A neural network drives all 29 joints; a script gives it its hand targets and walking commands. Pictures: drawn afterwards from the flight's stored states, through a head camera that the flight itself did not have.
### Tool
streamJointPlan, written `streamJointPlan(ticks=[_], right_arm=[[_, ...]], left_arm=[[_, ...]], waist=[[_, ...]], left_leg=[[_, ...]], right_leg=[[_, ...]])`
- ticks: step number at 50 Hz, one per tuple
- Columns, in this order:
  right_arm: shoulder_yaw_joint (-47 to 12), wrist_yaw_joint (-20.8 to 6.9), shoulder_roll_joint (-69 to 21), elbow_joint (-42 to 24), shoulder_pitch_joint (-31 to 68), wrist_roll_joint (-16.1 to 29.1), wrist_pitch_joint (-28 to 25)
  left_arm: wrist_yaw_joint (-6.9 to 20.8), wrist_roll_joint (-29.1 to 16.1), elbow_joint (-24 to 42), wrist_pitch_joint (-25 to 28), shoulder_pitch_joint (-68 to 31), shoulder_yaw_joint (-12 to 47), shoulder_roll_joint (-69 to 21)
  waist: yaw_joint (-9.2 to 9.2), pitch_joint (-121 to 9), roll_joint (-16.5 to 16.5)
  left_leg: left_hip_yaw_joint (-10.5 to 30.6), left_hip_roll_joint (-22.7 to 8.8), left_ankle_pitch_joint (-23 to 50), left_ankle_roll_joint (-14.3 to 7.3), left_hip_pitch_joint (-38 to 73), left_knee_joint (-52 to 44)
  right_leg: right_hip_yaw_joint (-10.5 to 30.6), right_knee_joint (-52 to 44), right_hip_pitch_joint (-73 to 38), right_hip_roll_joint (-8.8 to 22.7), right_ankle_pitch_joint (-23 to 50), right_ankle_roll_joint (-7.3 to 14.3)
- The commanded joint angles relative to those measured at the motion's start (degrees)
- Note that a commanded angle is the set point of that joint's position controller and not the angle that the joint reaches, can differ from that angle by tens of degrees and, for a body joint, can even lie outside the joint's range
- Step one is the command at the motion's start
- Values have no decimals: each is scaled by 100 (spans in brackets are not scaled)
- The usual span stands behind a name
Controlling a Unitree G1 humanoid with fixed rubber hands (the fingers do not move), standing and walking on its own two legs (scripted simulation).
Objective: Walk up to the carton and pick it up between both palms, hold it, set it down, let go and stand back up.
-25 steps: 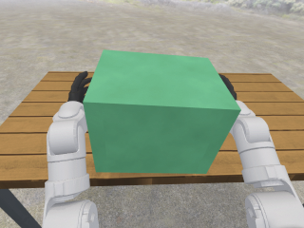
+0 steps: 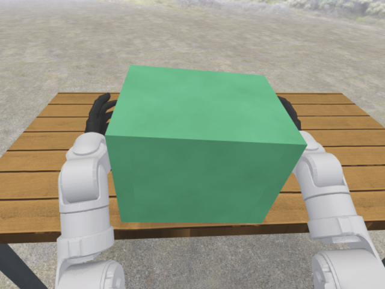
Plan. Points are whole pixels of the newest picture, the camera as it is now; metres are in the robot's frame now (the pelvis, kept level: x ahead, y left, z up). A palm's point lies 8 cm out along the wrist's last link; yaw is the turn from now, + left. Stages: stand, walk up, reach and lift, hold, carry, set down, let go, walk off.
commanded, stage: hold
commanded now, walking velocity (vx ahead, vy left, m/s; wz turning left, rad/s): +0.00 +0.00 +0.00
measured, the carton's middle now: (196, 144) +0.34 +0.00 +0.19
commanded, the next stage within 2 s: none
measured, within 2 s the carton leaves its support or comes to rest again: neither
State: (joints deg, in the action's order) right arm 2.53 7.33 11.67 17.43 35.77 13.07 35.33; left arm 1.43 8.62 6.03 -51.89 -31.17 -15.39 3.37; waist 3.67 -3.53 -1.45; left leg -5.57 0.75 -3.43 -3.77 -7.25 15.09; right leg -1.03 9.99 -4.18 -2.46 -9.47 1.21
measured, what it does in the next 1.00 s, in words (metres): stands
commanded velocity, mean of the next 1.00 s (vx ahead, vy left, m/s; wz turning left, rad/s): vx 0.00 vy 0.00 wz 0.00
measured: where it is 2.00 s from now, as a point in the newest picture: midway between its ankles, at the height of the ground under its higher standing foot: outside the picture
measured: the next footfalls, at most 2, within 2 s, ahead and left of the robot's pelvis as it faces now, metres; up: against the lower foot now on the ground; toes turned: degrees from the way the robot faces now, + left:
none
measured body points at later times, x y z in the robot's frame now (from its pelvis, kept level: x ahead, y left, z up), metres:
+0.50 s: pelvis +0.00 +0.00 +0.00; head -0.06 +0.02 +0.45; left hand +0.34 +0.19 +0.22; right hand +0.36 -0.17 +0.21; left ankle +0.06 +0.07 -0.75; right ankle -0.04 -0.11 -0.75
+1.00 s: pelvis +0.00 +0.00 +0.00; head -0.05 +0.02 +0.45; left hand +0.35 +0.19 +0.21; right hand +0.36 -0.18 +0.20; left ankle +0.06 +0.07 -0.75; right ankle -0.04 -0.11 -0.75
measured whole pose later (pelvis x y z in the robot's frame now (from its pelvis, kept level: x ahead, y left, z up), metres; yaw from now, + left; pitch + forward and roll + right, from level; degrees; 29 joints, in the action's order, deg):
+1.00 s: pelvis +0.00 +0.00 +0.00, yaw +0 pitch -4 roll -1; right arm 2.7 7.5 11.0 16.6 34.5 12.3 34.3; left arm 1.4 8.0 6.2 -50.7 -30.0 -14.4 4.1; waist 3.4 -3.5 -1.8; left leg -5.2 0.8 -3.1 -3.7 -8.7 15.2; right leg -1.4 10.6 -2.6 -2.4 -9.5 1.3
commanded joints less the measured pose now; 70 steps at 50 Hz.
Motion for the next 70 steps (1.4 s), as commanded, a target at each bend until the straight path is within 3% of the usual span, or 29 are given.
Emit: streamJointPlan(ticks=[1, 2, 4, 11, 14, 17, 18, 20, 24, 28, 29, 30, 31, 33, 34, 35, 37, 40, 43, 46, 49, 51, 54, 57, 61, 65, 67, 69, 70], right_arm=[[-1782, -387, -2295, -2185, 4606, 612, -514], [-1837, -362, -2323, -2286, 4690, 609, -530], [-1803, -325, -2337, -2425, 4511, 605, -587], [-1925, -198, -2522, -2610, 4410, 608, -615], [-1813, -215, -2528, -2535, 4551, 488, -619], [-1708, -244, -2414, -2299, 4579, 431, -637], [-1785, -250, -2444, -2306, 4504, 414, -627], [-1683, -262, -2376, -2126, 4619, 442, -612], [-1732, -247, -2415, -2427, 4492, 534, -627], [-1535, -344, -2200, -1768, 4349, 436, -494], [-1652, -362, -2327, -1811, 4305, 465, -498], [-1595, -374, -2288, -1899, 4526, 457, -546], [-1635, -414, -2316, -1899, 4701, 452, -568], [-1641, -419, -2333, -2096, 4773, 394, -634], [-1570, -421, -2291, -2115, 4713, 410, -669], [-1611, -422, -2267, -2270, 4724, 410, -715], [-1672, -408, -2279, -2406, 4659, 460, -704], [-1608, -432, -2252, -2167, 4557, 443, -664], [-1540, -482, -2187, -2183, 4664, 398, -692], [-1627, -462, -2230, -2376, 4813, 420, -717], [-1621, -446, -2217, -2302, 4698, 448, -700], [-1568, -477, -2261, -2135, 4653, 411, -673], [-1605, -448, -2225, -2252, 4558, 430, -675], [-1563, -431, -2178, -1932, 4361, 408, -591], [-1792, -346, -2258, -2346, 4556, 550, -611], [-1693, -305, -2285, -2453, 4437, 537, -615], [-1874, -260, -2424, -2574, 4409, 572, -602], [-1895, -246, -2472, -2542, 4378, 606, -601], [-1893, -222, -2435, -2584, 4212, 553, -598]], left_arm=[[790, -827, 1035, 385, -3482, 2304, -1987], [808, -814, 1043, 405, -3477, 2268, -2006], [819, -869, 1178, 464, -3410, 2407, -2070], [876, -995, 1393, 600, -3518, 2475, -1927], [885, -923, 1171, 673, -3581, 2416, -1946], [830, -937, 1138, 677, -3755, 2512, -1902], [819, -947, 1035, 663, -3625, 2484, -1918], [781, -1006, 991, 633, -3848, 2587, -1998], [763, -1086, 1236, 672, -3568, 2693, -2029], [761, -857, 716, 532, -3531, 2348, -2007], [779, -849, 773, 507, -3456, 2298, -1958], [783, -832, 855, 497, -3579, 2368, -2056], [746, -847, 1038, 527, -3794, 2483, -2077], [742, -884, 858, 539, -3680, 2424, -2109], [729, -844, 969, 558, -3633, 2480, -2158], [703, -911, 1147, 564, -3621, 2623, -2233], [690, -903, 1188, 580, -3571, 2602, -2202], [659, -839, 1183, 540, -3599, 2596, -2165], [610, -889, 1055, 519, -3641, 2602, -2101], [579, -988, 1351, 530, -3745, 2739, -2144], [594, -915, 1226, 508, -3593, 2626, -2108], [615, -904, 1159, 514, -3676, 2582, -2113], [659, -878, 1159, 503, -3488, 2502, -2068], [708, -767, 983, 464, -3480, 2351, -1973], [742, -917, 1285, 500, -3478, 2500, -2013], [807, -858, 1220, 547, -3375, 2437, -1979], [821, -950, 1262, 520, -3286, 2431, -1961], [812, -993, 1526, 567, -3496, 2560, -1983], [844, -957, 1342, 564, -3267, 2453, -1954]], waist=[[-57, -2167, 161], [-115, -2245, 113], [-55, -2486, 260], [14, -2567, 242], [-11, -2393, 165], [33, -2289, 309], [-31, -2223, 328], [80, -2272, 458], [85, -2520, 467], [7, -1864, 359], [-47, -1830, 136], [27, -2008, 297], [-13, -2126, 306], [-13, -2074, 173], [-33, -2261, 408], [64, -2533, 366], [13, -2561, 329], [29, -2384, 462], [-14, -2363, 350], [31, -2529, 457], [15, -2483, 470], [-5, -2357, 394], [-27, -2399, 360], [-20, -2060, 233], [-14, -2611, 212], [55, -2462, 284], [-32, -2356, 140], [17, -2505, 282], [-22, -2366, 248]], left_leg=[[781, -315, 1074, 163, 2798, 288], [764, -267, 1073, 122, 2758, 291], [739, -247, 1269, 140, 2757, 333], [756, -200, 1066, 147, 2783, 337], [746, -218, 708, 97, 2603, 293], [723, -275, 546, 169, 2684, 264], [739, -269, 509, 151, 2638, 251], [751, -272, 498, 187, 2613, 258], [820, -274, 893, 241, 2814, 331], [792, -308, 481, 239, 2612, 201], [812, -340, 526, 196, 2610, 178], [798, -313, 456, 225, 2613, 168], [790, -318, 467, 206, 2603, 168], [784, -316, 532, 206, 2672, 222], [764, -297, 675, 248, 2817, 235], [828, -324, 957, 257, 2887, 292], [812, -294, 1259, 254, 2929, 374], [805, -318, 1021, 279, 2925, 333], [797, -326, 702, 247, 2804, 277], [799, -293, 957, 259, 2928, 345], [760, -285, 1035, 268, 2945, 371], [792, -289, 898, 238, 2831, 334], [769, -265, 1131, 245, 2849, 378], [772, -270, 1123, 177, 2745, 318], [787, -234, 1405, 178, 2850, 390], [790, -238, 1245, 181, 2880, 375], [793, -234, 1218, 157, 2839, 378], [826, -232, 1433, 160, 2812, 373], [833, -212, 1357, 181, 2785, 351]], right_leg=[[59, -316, 1709, 191, 1372, -121], [77, -293, 1658, 201, 1478, -155], [61, -218, 1539, 161, 1625, -160], [97, -182, 1598, 275, 1942, -218], [76, -211, 1687, 250, 1390, -193], [47, -312, 1882, 234, 980, -123], [78, -299, 1899, 271, 1030, -138], [44, -288, 1946, 238, 935, -110], [84, -241, 1847, 175, 1224, -61], [8, -386, 1872, 156, 589, -29], [3, -359, 1857, 199, 677, -49], [9, -363, 1828, 134, 600, -16], [-20, -327, 1919, 130, 534, -4], [-2, -331, 1966, 143, 617, -14], [-26, -313, 1853, 122, 699, 18], [-10, -294, 1815, 68, 892, 27], [-10, -246, 1715, 70, 1191, -22], [-41, -276, 1842, 78, 914, -15], [-14, -309, 1930, 128, 573, -2], [30, -275, 1914, 114, 952, -7], [-9, -306, 1850, 110, 1082, -41], [-18, -280, 1861, 110, 820, -28], [4, -287, 1688, 149, 1251, -77], [52, -292, 1651, 177, 1298, -102], [10, -195, 1543, 152, 1744, -152], [82, -236, 1593, 192, 1582, -111], [64, -243, 1599, 201, 1766, -164], [45, -133, 1602, 194, 2015, -186], [64, -148, 1603, 241, 2101, -195]])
